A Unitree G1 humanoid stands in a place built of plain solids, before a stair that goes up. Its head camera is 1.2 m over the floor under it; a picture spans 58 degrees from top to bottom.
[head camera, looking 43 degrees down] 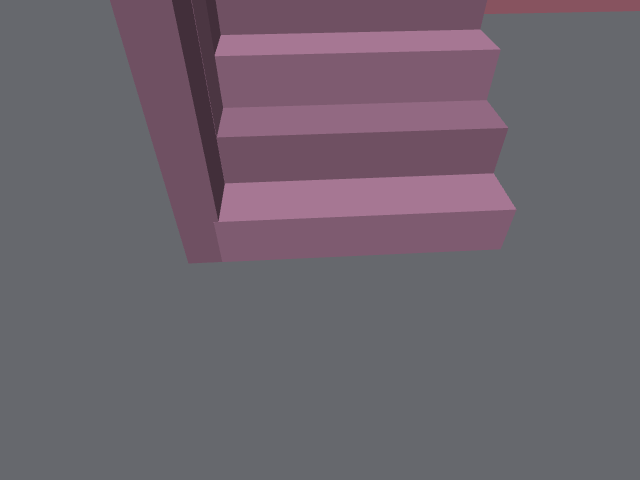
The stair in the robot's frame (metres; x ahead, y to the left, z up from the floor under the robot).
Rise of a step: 0.20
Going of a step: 0.23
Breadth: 1.10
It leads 4 degrees to the left of straight ahead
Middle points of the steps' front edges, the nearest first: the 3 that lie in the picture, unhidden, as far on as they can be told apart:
1.20 -0.17 0.20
1.43 -0.16 0.41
1.66 -0.14 0.61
